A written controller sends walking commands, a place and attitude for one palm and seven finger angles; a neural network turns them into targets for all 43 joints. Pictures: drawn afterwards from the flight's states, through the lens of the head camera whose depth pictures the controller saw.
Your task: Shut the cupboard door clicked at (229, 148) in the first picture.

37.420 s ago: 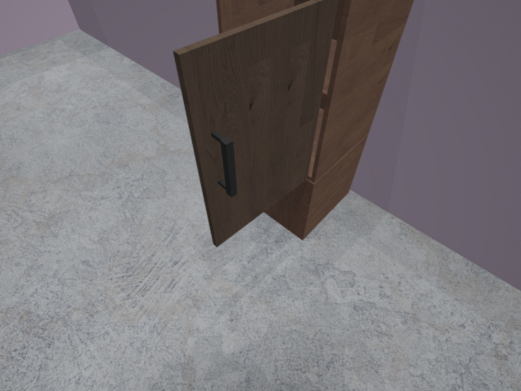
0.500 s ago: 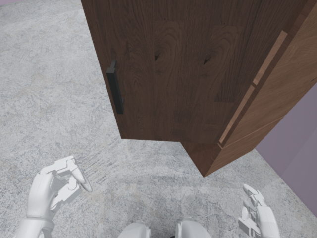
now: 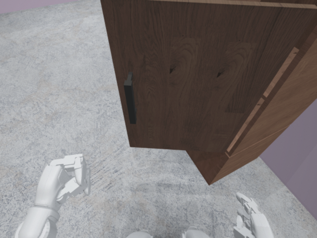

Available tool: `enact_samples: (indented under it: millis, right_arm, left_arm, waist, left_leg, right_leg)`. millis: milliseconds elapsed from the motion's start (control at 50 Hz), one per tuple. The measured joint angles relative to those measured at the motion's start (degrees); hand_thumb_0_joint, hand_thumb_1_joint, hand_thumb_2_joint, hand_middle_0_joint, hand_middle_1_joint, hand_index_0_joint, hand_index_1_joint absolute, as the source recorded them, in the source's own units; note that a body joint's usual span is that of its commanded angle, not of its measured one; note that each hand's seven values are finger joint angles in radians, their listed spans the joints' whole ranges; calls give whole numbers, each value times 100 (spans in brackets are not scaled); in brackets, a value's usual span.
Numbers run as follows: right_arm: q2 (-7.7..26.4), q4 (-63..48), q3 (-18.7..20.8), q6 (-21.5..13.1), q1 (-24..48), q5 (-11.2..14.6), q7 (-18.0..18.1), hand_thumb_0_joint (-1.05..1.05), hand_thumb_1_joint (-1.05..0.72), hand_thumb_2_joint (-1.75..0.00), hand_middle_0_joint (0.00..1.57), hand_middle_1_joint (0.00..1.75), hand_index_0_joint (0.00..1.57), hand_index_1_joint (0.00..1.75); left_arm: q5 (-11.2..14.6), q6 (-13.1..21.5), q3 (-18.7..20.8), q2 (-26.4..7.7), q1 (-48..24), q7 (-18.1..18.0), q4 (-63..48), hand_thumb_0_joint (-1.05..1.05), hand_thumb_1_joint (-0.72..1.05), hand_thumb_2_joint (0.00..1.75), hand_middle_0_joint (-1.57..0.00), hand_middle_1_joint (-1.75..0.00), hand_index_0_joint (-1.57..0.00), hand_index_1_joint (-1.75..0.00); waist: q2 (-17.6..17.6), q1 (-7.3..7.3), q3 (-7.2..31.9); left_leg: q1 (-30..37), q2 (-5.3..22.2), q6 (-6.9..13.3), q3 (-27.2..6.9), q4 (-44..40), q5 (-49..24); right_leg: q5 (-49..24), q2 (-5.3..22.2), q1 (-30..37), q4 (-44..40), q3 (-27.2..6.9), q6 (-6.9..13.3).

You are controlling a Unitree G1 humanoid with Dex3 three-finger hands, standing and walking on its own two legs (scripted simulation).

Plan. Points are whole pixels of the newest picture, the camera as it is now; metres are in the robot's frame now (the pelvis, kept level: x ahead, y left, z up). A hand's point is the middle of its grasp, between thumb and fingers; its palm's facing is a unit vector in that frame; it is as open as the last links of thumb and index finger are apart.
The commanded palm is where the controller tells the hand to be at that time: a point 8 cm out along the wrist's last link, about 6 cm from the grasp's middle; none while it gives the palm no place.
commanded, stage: raise the hand and make a fist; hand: left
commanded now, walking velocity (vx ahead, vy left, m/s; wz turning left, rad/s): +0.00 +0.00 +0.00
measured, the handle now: (131, 99) +0.47 +0.12 +0.06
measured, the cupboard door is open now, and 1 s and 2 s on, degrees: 59 59 59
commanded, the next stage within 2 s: bring the fist close to the handle in 0.24 s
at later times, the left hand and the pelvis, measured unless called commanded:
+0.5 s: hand (90, 181) +0.23 +0.17 +0.06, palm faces +0.03 -1.00 -0.03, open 3.1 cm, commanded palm +0.22 +0.22 +0.06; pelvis -0.01 -0.01 -0.01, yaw +1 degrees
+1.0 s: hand (121, 154) +0.30 +0.12 +0.05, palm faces -0.01 -1.00 -0.02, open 3.1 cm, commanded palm +0.29 +0.17 +0.06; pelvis -0.01 -0.04 +0.00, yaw +0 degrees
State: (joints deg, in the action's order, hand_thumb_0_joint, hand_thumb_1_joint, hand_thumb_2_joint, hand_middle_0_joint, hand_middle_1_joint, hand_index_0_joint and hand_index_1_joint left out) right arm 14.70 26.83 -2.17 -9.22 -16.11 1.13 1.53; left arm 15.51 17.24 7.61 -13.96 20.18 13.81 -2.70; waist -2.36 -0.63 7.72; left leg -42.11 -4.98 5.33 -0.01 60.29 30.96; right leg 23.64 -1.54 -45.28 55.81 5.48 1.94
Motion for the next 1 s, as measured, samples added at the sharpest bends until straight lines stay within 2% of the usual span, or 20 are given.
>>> enact_samples:
  millis: [80,220,340,400,540,640,720,860,1000]
  right_arm:
    - [-8,-27,40,18,-52,-5,20,1,-91,-90,20,30,20,30]
    - [0,39,52,10,-3,-30,-6,1,-91,-90,20,30,20,30]
    - [-18,17,33,43,80,11,-9,1,-91,-90,20,30,20,30]
    - [-44,-29,13,42,88,12,24,1,-91,-90,20,30,20,30]
    - [-13,106,-32,-32,217,-9,58,1,-91,-90,20,30,20,30]
    - [-33,192,-54,44,242,32,65,1,-91,-90,20,30,20,30]
    - [-61,206,-39,111,154,35,56,1,-91,-90,20,30,20,30]
    - [-25,299,23,227,29,22,-35,1,-91,-90,20,30,20,30]
    - [39,430,86,289,142,44,-4,1,-91,-90,20,30,20,30]
  left_arm:
    - [0,-68,-17,-7,97,-40,-2,2,90,90,-130,-150,-130,-150]
    - [31,282,117,33,41,-221,-71,2,90,90,-130,-150,-130,-150]
    - [-33,61,-60,15,83,-60,-26,2,90,90,-130,-150,-130,-150]
    - [-34,22,-87,-2,110,-112,-42,2,90,90,-130,-150,-130,-150]
    - [-116,201,-133,94,-662,-356,334,2,90,90,-130,-150,-130,-150]
    - [-231,-112,-257,84,-1253,-310,778,2,90,90,-130,-150,-130,-150]
    - [-227,-254,-251,103,-1422,-427,901,2,90,90,-130,-150,-130,-150]
    - [-233,-2,-80,162,-1583,-628,1204,2,90,90,-130,-150,-130,-150]
    - [-296,63,-214,191,-2039,-582,1737,2,90,90,-130,-150,-130,-150]
  waist:
    - [48,14,-19]
    - [76,-3,-9]
    - [43,-3,14]
    - [49,3,11]
    - [41,-3,-11]
    - [61,56,-23]
    - [74,112,-11]
    - [90,133,58]
    - [114,144,-48]
  left_leg:
    - [34,-2,3,56,-47,-20]
    - [-80,2,1,21,89,8]
    - [-90,15,-6,9,108,-6]
    - [-58,22,-19,1,88,-21]
    - [-239,12,-63,-68,242,-16]
    - [-265,41,-94,-61,208,-38]
    - [-127,72,-132,-17,30,-80]
    - [10,99,-182,23,-149,-106]
    - [-95,105,-221,-15,-90,-107]
  right_leg:
    - [-16,0,2,-4,-58,-8]
    - [10,3,-91,106,-8,17]
    - [-7,-8,-99,118,9,43]
    - [-17,-14,-72,107,16,65]
    - [14,9,-234,259,103,130]
    - [0,-19,-283,253,97,184]
    - [-35,-59,-190,133,38,215]
    - [-36,-96,-110,41,-17,265]
    - [-25,-95,-206,95,28,305]
